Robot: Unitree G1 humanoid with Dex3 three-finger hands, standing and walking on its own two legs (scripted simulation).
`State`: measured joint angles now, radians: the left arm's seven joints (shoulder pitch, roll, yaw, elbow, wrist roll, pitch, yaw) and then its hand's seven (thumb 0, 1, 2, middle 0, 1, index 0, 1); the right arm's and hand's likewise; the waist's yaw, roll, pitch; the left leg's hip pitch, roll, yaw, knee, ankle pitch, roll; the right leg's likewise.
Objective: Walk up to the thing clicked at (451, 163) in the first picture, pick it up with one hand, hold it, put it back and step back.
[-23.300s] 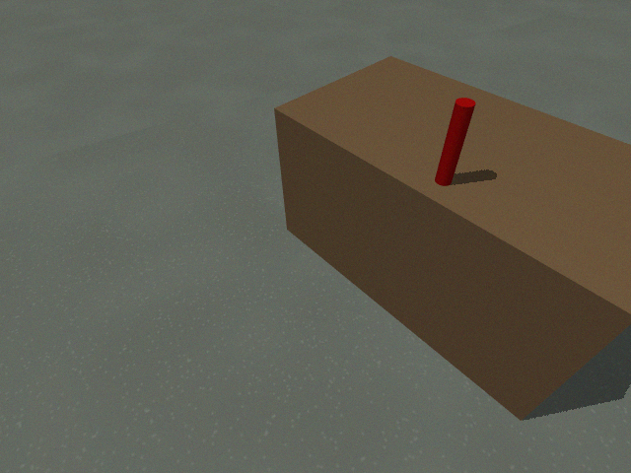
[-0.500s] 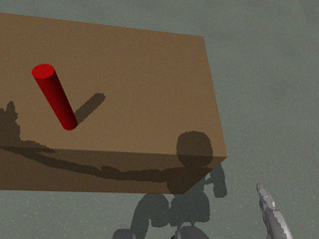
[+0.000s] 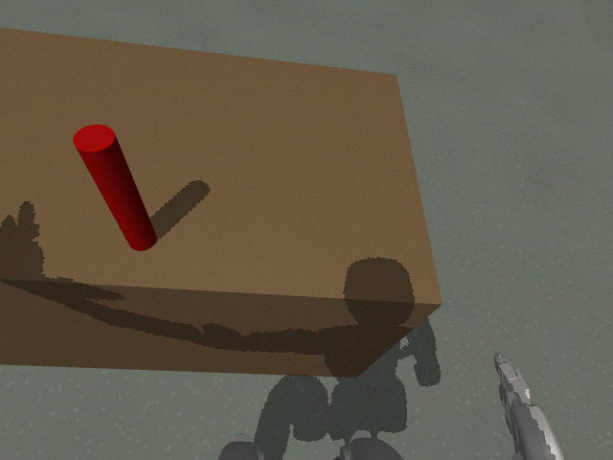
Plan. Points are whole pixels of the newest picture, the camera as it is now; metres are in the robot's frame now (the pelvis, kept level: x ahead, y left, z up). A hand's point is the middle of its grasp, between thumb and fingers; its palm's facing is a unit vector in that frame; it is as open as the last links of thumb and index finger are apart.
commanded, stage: go down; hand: left
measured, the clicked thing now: (123, 198) +0.48 +0.27 +0.01
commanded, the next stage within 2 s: none
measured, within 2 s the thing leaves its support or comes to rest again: neither
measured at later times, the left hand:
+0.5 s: hand out of the picture +0.35 +0.45 +0.10, palm faces +0.37 -0.93 +0.03, open 17.7 cm
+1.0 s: hand out of the picture +0.36 +0.44 +0.10, palm faces +0.36 -0.93 +0.03, open 17.7 cm
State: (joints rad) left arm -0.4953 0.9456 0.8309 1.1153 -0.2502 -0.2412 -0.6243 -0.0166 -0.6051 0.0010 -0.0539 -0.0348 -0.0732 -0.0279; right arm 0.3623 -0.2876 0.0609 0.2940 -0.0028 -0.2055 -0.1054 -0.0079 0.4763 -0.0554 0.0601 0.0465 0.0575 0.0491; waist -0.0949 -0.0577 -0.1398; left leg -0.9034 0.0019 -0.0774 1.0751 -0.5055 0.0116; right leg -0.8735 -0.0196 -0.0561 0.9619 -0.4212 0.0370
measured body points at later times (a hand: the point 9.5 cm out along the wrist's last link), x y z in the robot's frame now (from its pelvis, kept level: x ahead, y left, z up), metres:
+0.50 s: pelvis +0.00 +0.00 +0.00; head +0.10 +0.06 +0.44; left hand +0.33 +0.49 +0.10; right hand +0.16 -0.25 -0.02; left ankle +0.00 +0.10 -0.67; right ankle +0.02 -0.15 -0.67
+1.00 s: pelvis +0.00 +0.00 +0.00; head +0.10 +0.06 +0.43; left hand +0.34 +0.49 +0.10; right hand +0.15 -0.26 -0.02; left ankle +0.00 +0.10 -0.67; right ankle +0.02 -0.15 -0.67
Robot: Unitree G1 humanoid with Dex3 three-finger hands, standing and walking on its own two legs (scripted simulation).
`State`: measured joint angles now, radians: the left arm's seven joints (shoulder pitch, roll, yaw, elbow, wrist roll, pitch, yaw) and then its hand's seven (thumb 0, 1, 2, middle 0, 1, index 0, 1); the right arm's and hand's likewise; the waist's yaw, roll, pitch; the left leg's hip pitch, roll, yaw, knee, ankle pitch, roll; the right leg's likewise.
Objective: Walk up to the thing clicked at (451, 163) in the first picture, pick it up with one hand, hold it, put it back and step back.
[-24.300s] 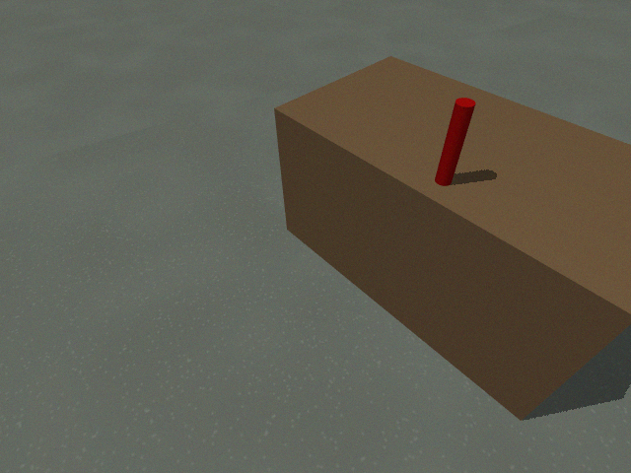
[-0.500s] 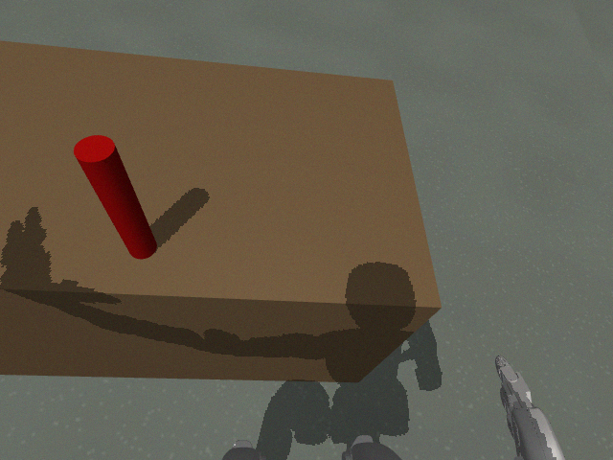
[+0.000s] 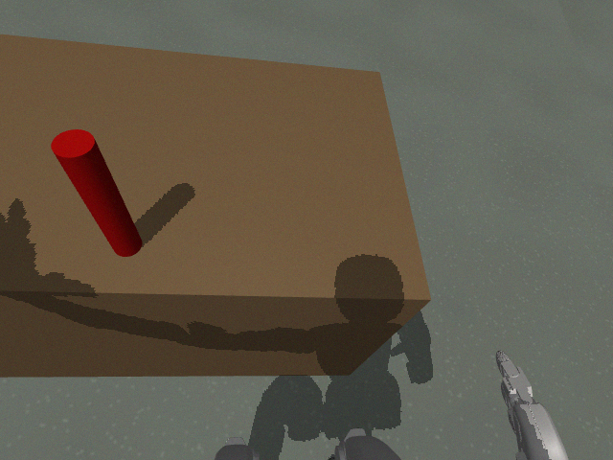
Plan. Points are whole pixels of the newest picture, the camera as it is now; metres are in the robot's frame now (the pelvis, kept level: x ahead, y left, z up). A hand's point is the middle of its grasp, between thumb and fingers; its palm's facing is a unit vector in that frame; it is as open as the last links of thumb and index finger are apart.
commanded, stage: go down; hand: left
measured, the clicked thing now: (105, 203) +0.47 +0.27 +0.01
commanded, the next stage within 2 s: approach in 1.44 s
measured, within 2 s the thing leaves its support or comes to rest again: neither
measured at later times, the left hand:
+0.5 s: hand out of the picture +0.36 +0.45 +0.10, palm faces +0.37 -0.93 +0.04, open 17.7 cm
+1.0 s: hand out of the picture +0.34 +0.45 +0.11, palm faces +0.36 -0.93 +0.04, open 17.5 cm
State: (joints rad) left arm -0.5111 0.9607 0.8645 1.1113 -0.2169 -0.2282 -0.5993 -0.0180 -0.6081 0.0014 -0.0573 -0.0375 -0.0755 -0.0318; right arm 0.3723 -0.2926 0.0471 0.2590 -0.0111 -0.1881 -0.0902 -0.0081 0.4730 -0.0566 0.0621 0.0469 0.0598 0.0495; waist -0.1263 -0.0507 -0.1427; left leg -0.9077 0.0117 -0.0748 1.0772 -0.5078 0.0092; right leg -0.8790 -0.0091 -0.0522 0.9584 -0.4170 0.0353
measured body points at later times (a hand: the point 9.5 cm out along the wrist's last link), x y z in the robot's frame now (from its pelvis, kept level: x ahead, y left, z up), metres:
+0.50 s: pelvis +0.00 +0.00 +0.00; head +0.10 +0.07 +0.43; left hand +0.33 +0.50 +0.10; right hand +0.16 -0.25 -0.01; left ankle +0.00 +0.10 -0.67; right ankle +0.02 -0.15 -0.67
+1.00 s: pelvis +0.00 +0.00 +0.00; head +0.09 +0.06 +0.44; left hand +0.32 +0.49 +0.11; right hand +0.17 -0.26 -0.01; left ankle +0.00 +0.10 -0.67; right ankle +0.02 -0.15 -0.67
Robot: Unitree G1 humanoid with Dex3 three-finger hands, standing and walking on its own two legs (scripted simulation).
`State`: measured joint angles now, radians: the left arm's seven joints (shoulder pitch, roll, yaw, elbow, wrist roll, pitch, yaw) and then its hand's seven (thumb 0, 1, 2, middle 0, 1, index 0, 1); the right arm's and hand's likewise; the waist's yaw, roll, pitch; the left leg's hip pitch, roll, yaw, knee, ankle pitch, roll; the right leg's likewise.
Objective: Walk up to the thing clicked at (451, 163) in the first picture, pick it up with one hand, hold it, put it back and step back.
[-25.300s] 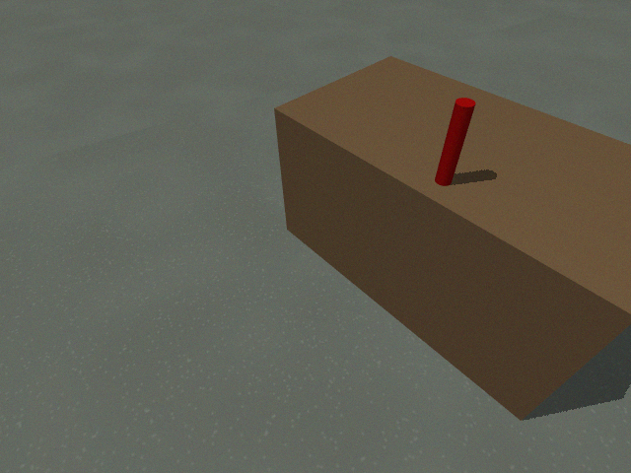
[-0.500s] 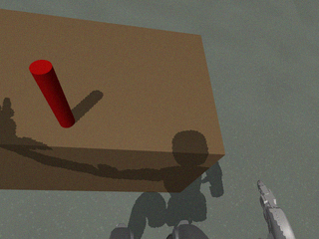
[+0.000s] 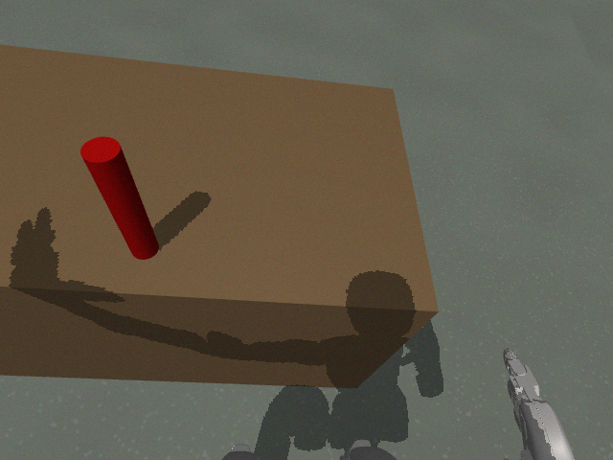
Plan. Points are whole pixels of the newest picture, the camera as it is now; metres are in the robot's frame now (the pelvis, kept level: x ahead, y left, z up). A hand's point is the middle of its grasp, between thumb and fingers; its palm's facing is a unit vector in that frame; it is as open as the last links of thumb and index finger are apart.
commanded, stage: go down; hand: left
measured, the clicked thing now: (126, 207) +0.47 +0.27 +0.01
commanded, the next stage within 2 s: approach in 0.44 s
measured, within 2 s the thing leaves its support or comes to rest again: neither
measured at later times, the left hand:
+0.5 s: hand out of the picture +0.37 +0.43 +0.12, palm faces +0.30 -0.95 +0.01, open 17.4 cm
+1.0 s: hand out of the picture +0.34 +0.39 +0.06, palm faces +0.25 -0.96 +0.08, open 17.7 cm
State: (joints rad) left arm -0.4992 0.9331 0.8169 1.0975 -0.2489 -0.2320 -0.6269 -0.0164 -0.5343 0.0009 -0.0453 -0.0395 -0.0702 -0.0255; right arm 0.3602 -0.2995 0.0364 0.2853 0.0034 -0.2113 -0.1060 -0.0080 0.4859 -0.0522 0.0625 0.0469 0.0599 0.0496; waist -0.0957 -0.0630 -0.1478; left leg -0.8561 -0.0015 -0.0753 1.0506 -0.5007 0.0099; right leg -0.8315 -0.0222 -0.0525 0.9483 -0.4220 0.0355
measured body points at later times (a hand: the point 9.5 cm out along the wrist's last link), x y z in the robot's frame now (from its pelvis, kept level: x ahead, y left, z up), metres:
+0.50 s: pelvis +0.00 +0.01 +0.00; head +0.08 +0.06 +0.44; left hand +0.35 +0.48 +0.12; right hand +0.15 -0.25 -0.01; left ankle +0.00 +0.11 -0.67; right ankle +0.02 -0.15 -0.67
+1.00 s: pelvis -0.01 -0.01 +0.00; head +0.08 +0.05 +0.44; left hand +0.32 +0.44 +0.06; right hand +0.16 -0.26 -0.03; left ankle +0.00 +0.11 -0.67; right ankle +0.02 -0.15 -0.67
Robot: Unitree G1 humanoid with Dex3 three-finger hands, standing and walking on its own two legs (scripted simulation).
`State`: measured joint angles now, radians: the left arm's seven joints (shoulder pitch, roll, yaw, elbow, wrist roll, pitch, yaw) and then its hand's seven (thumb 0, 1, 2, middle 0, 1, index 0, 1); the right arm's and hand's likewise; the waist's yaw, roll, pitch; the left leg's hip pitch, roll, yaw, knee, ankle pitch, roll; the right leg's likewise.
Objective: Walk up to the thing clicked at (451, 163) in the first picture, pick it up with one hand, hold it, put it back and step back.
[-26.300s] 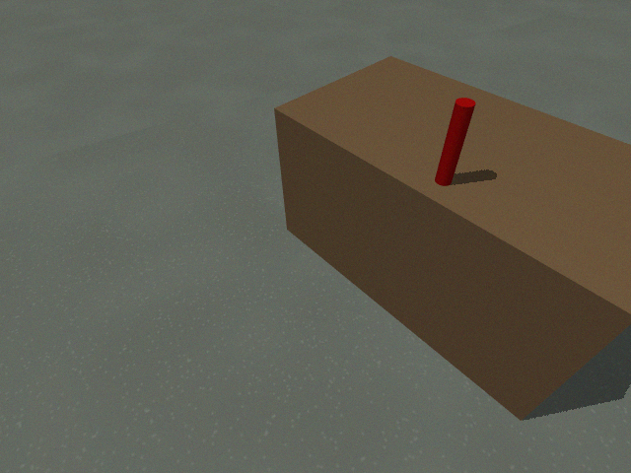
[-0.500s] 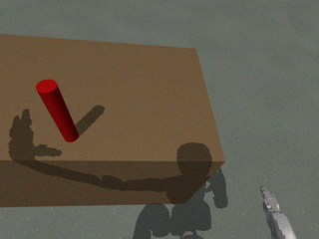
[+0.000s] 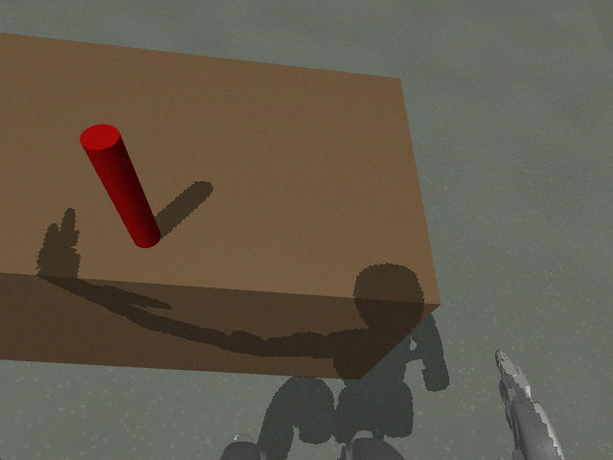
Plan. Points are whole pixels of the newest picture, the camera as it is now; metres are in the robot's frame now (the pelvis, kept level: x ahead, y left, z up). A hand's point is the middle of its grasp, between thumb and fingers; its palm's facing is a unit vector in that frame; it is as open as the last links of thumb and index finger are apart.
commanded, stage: approach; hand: left
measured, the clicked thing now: (127, 195) +0.49 +0.27 +0.01
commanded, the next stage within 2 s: close in in 0.20 s
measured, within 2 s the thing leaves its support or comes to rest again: neither
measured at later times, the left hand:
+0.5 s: hand (123, 220) +0.48 +0.29 -0.05, palm faces +0.25 -0.97 +0.06, open 17.7 cm
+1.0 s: hand (140, 208) +0.49 +0.26 -0.03, palm faces +0.27 -0.96 +0.04, open 17.1 cm
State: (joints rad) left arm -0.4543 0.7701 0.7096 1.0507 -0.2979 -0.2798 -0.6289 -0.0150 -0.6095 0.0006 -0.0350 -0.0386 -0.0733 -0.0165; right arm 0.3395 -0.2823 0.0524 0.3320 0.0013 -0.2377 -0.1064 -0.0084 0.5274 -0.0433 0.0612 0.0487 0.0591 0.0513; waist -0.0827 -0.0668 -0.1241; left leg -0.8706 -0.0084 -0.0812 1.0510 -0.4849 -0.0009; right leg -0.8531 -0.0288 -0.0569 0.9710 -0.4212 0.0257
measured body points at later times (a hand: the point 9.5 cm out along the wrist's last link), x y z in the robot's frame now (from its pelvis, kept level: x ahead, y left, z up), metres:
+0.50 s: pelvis -0.03 +0.00 -0.07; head +0.15 +0.06 +0.34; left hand +0.47 +0.34 -0.05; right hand +0.12 -0.28 -0.04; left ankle +0.01 +0.11 -0.67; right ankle +0.02 -0.14 -0.67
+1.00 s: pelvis -0.02 +0.01 -0.05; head +0.14 +0.06 +0.37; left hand +0.47 +0.31 -0.03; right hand +0.13 -0.27 -0.02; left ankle +0.01 +0.11 -0.67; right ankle +0.02 -0.14 -0.67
